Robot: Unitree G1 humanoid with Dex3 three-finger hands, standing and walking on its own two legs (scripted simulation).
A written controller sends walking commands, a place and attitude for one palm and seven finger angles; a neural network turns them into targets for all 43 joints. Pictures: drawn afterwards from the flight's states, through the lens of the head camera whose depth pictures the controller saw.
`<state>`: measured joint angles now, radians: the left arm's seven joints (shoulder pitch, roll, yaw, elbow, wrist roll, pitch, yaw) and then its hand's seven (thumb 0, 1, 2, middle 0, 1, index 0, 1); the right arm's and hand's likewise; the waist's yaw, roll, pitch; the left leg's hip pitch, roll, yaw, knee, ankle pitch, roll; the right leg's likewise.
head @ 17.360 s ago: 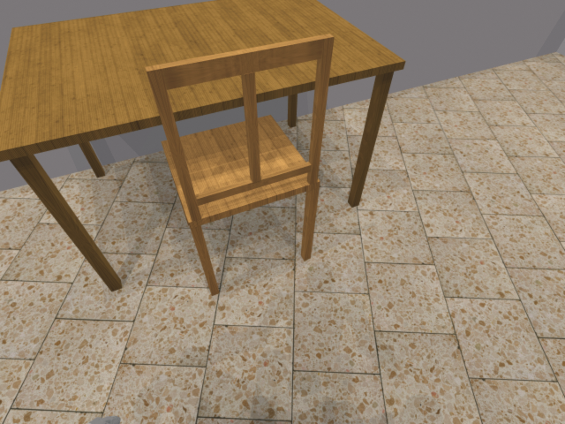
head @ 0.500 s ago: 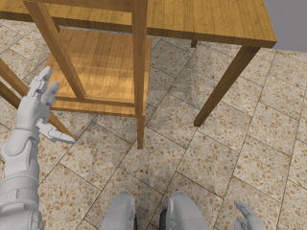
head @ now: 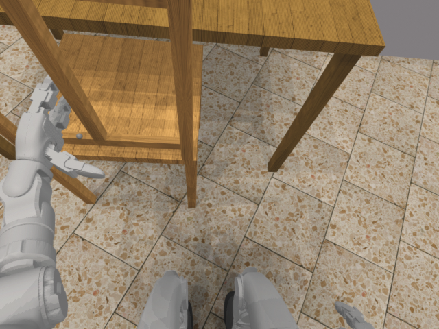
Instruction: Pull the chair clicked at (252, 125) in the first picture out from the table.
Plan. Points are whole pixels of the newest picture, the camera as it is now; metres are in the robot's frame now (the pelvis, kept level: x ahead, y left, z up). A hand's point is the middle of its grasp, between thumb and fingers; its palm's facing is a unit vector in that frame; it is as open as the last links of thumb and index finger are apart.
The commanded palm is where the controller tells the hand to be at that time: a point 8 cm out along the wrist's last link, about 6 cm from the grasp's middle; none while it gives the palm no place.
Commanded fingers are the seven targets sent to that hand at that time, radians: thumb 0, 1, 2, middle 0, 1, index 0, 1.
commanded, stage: push the fingers through the gap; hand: left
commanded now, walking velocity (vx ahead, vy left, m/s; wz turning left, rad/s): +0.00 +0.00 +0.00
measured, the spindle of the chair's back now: (69, 86) +0.52 +0.25 +0.06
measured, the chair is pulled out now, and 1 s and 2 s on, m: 0.00 0.00 0.01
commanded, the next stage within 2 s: hook a spindle and tug to test in 0.88 s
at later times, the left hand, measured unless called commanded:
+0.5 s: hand (81, 114) +0.48 +0.24 +0.02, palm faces -0.02 -1.00 -0.03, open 16.9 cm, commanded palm +0.47 +0.28 +0.03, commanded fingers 0.00 -0.50 0.30 -0.06 -0.08 -0.06 -0.08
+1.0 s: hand (80, 113) +0.48 +0.24 +0.03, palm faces -0.02 -1.00 -0.03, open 16.9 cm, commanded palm +0.46 +0.27 +0.03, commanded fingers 0.00 -0.50 0.30 -0.10 -0.19 -0.10 -0.19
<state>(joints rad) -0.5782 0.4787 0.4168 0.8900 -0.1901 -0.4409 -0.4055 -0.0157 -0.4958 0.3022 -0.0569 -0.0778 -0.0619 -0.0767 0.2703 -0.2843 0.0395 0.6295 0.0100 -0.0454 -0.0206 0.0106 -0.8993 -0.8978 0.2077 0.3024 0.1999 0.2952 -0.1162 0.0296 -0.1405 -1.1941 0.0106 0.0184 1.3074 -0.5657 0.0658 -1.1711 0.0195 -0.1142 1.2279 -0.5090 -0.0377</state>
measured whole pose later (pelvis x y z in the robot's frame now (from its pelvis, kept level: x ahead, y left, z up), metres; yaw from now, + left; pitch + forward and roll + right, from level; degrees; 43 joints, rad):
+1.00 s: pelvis +0.00 +0.01 +0.00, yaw -1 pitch +28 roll -6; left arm -0.74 0.54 0.42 1.03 -0.14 -0.44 -0.37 -0.02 -0.50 0.30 -0.06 -0.08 -0.06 -0.08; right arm 0.30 -0.27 0.06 0.62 0.00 0.06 0.00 0.01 -0.90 -0.90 0.21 0.30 0.20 0.30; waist -0.15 0.04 -0.14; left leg -1.22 0.01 0.01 1.31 -0.57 0.08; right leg -1.19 0.02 -0.12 1.20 -0.50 -0.02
